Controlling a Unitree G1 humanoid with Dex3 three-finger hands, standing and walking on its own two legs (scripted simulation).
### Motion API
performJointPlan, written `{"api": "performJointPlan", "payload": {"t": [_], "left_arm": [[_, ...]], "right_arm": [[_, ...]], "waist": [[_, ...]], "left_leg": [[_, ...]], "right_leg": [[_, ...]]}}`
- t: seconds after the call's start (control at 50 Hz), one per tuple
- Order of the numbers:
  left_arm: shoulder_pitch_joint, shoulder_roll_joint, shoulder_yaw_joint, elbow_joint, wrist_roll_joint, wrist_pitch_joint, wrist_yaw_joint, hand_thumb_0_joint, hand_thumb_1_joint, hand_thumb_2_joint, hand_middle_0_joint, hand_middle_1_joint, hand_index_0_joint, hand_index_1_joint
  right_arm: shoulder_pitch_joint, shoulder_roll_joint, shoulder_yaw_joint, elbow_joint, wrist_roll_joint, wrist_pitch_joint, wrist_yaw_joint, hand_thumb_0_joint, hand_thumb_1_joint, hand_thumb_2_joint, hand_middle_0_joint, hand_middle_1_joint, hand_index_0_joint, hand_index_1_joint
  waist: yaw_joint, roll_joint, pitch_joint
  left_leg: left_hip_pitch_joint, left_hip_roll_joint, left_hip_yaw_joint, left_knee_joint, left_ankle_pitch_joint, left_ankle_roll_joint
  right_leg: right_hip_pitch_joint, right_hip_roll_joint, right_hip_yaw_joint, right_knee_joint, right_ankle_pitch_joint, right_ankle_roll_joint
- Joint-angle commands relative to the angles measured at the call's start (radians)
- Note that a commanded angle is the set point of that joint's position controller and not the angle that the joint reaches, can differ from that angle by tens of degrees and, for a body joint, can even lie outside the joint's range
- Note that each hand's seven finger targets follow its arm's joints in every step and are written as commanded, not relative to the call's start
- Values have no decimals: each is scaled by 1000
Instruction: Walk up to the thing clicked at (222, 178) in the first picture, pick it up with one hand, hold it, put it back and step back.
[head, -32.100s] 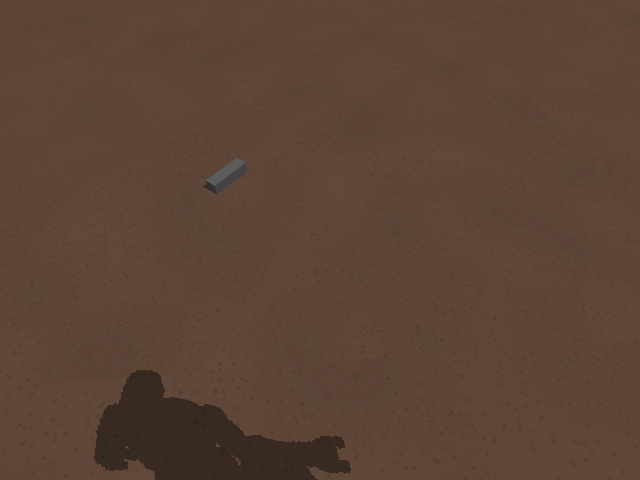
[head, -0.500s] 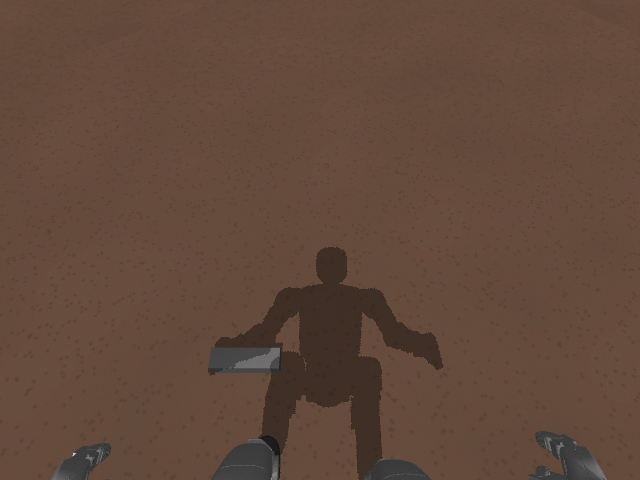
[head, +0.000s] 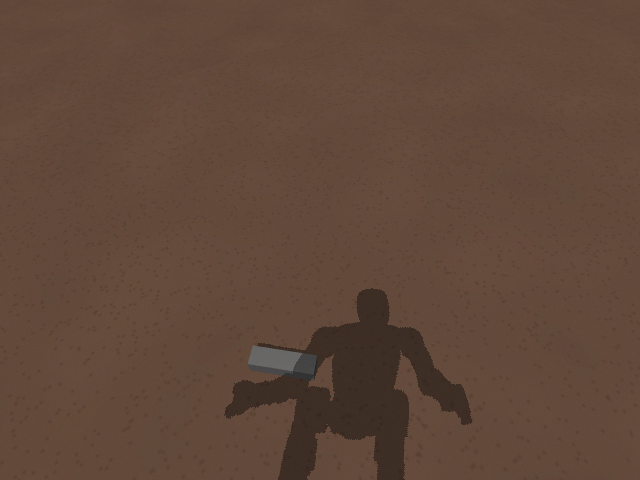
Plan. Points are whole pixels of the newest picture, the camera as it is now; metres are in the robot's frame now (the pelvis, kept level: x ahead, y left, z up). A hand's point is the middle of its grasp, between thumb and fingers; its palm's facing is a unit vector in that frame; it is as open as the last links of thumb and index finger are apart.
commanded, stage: walk up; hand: left
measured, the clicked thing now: (283, 362) +0.52 +0.16 -0.73
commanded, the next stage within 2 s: stand in 1.24 s
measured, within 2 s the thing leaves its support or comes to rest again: neither
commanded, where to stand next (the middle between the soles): +0.16 -0.06 m, yaw -5 degrees
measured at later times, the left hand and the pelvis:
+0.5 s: hand (141, 472) +0.14 +0.26 -0.14, palm faces -0.11 -0.91 -0.39, open 7.4 cm; pelvis +0.02 +0.01 +0.00, yaw -3 degrees
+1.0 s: hand out of the picture +0.13 +0.27 -0.15, palm faces -0.16 -0.93 -0.34, open 7.4 cm; pelvis +0.00 +0.04 +0.00, yaw -8 degrees
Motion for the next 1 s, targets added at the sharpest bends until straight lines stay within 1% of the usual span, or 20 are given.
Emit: {"api": "performJointPlan", "payload": {"t": [0.0, 0.02, 0.08, 0.24, 0.28, 0.3, 0.32, 0.38, 0.52, 0.56, 0.58, 0.6, 0.68, 0.76, 0.8, 0.84, 0.88, 0.9, 0.94, 0.98], "left_arm": [[-161, 171, 37, -128, -7, 0, 14, 0, 900, 900, -200, -300, -200, -300], [-145, 222, 45, -109, -7, -4, 13, 0, 900, 900, -200, -300, -200, -300], [3, 176, 25, -29, -23, -27, 2, 0, 900, 900, -200, -300, -200, -300], [32, 157, 14, 26, -26, -45, 27, 0, 900, 900, -200, -300, -200, -300], [33, 268, 35, 20, -18, -56, 39, 0, 900, 900, -200, -300, -200, -300], [-22, 268, 25, -8, -27, -54, 40, 0, 900, 900, -200, -300, -200, -300], [-76, 297, 26, -21, -22, -47, 41, 0, 900, 900, -200, -300, -200, -300], [-133, 240, 10, -26, -16, -32, 42, 0, 900, 900, -200, -300, -200, -300], [-185, 194, 3, -35, -36, 8, 35, 0, 900, 900, -200, -300, -200, -300], [-189, 130, -12, -43, -53, 19, 32, 0, 900, 900, -200, -300, -200, -300], [-211, 168, 5, -20, -42, 27, 40, 0, 900, 900, -200, -300, -200, -300], [-211, 184, 10, -11, -34, 29, 40, 0, 900, 900, -200, -300, -200, -300], [-204, 152, 3, -5, -47, 21, 28, 0, 900, 900, -200, -300, -200, -300], [-158, 123, -8, 37, -34, -5, 23, 0, 900, 900, -200, -300, -200, -300], [-94, 200, 10, 71, -18, -20, 35, 0, 900, 900, -200, -300, -200, -300], [-161, 250, 12, 56, -20, -24, 33, 0, 900, 900, -200, -300, -200, -300], [-244, 218, -2, 33, -19, -16, 18, 0, 900, 900, -200, -300, -200, -300], [-279, 190, -12, 27, -25, -12, 17, 0, 900, 900, -200, -300, -200, -300], [-261, 149, -19, 44, -38, -7, 17, 0, 900, 900, -200, -300, -200, -300], [-191, 165, -15, 79, -37, 1, 13, 0, 900, 900, -200, -300, -200, -300]], "right_arm": [[145, -366, -90, -74, -17, -46, -34, 0, -900, -900, 200, 300, 200, 300], [62, -368, -90, -96, 0, -48, -35, 0, -900, -900, 200, 300, 200, 300], [-55, -232, -38, -143, -4, -61, -38, 0, -900, -900, 200, 300, 200, 300], [-70, -202, -21, -165, 36, -28, -43, 0, -900, -900, 200, 300, 200, 300], [-25, -132, -2, -177, 60, -19, -47, 0, -900, -900, 200, 300, 200, 300], [4, -132, 0, -161, 54, 4, -55, 0, -900, -900, 200, 300, 200, 300], [30, -180, -20, -137, 44, 17, -62, 0, -900, -900, 200, 300, 200, 300], [-2, -194, -26, -106, 42, 14, -51, 0, -900, -900, 200, 300, 200, 300], [71, -177, -26, -36, 16, -18, -61, 0, -900, -900, 200, 300, 200, 300], [-22, -287, -49, -66, 0, -32, -67, 0, -900, -900, 200, 300, 200, 300], [-89, -329, -52, -76, 12, -33, -63, 0, -900, -900, 200, 300, 200, 300], [-120, -312, -54, -82, 8, -37, -63, 0, -900, -900, 200, 300, 200, 300], [-71, -237, -34, -78, 2, -50, -73, 0, -900, -900, 200, 300, 200, 300], [-58, -236, -28, -67, 13, -43, -65, 0, -900, -900, 200, 300, 200, 300], [-57, -198, -14, -83, 30, -42, -64, 0, -900, -900, 200, 300, 200, 300], [-65, -165, -1, -81, 25, -42, -66, 0, -900, -900, 200, 300, 200, 300], [-12, -178, -8, -36, 19, -57, -61, 0, -900, -900, 200, 300, 200, 300], [-1, -201, -14, -20, 17, -66, -56, 0, -900, -900, 200, 300, 200, 300], [-31, -247, -23, -16, 13, -76, -58, 0, -900, -900, 200, 300, 200, 300], [-103, -263, -12, -35, 9, -79, -55, 0, -900, -900, 200, 300, 200, 300]], "waist": [[-154, 183, -35], [-121, 161, 58], [-45, 148, 61], [-18, 150, -72], [-22, -129, -158], [-42, -133, -160], [-56, -148, -139], [-57, -129, -115], [-70, -150, -211], [-42, 63, -152], [-49, 162, -114], [-42, 152, -86], [-43, 133, -74], [-40, 160, -185], [-19, 20, -255], [-32, -113, -223], [-91, -128, -163], [-106, -76, -146], [-75, 16, -124], [-25, 22, -107]], "left_leg": [[82, 390, -617, -399, -486, 233], [-62, 426, -600, -439, -518, 278], [28, 234, -247, -309, -32, 184], [-73, 172, -28, 45, 510, 109], [-168, 43, 29, 306, 196, 26], [-170, 2, -5, 363, -248, 24], [-88, 29, -43, 400, -329, 25], [-122, 45, -42, 329, -260, 33], [8, 17, 17, -118, 98, 11], [-7, 261, -314, -216, 195, 102], [-125, 368, -390, -222, 236, 216], [-156, 397, -398, -223, 267, 267], [34, 267, -171, -66, 715, 181], [111, 194, -74, 38, 594, 103], [-89, 133, -41, 142, 409, 48], [-172, 39, 30, 169, -217, 25], [-9, 49, -3, -13, -194, 37], [55, 74, -24, -113, 14, 34], [82, 234, -242, -221, 219, 115], [-36, 296, -244, -233, 71, 174]], "right_leg": [[-411, 109, 121, 305, -247, -12], [-344, 63, 181, 372, -205, -23], [-306, 72, 184, 239, -104, -18], [118, 132, 52, -178, 242, -18], [220, -97, 386, -256, 604, -104], [148, -228, 548, -320, 490, -190], [20, -252, 589, -309, 365, -250], [17, -131, 406, -300, 204, -179], [33, -46, 271, -64, 415, -125], [-129, 123, 210, 62, 158, -37], [-73, 151, 174, 182, -153, -22], [-64, 124, 196, 248, -192, -18], [-159, 144, 174, 213, -161, -33], [69, 116, 94, -248, 120, -39], [325, 23, 278, -217, 430, -102], [247, -188, 467, -230, 399, -247], [57, -125, 370, -209, 275, -189], [6, -57, 277, -177, 249, -120], [-48, 81, 174, -42, 211, -21], [39, 87, 155, -95, -37, -28]]}}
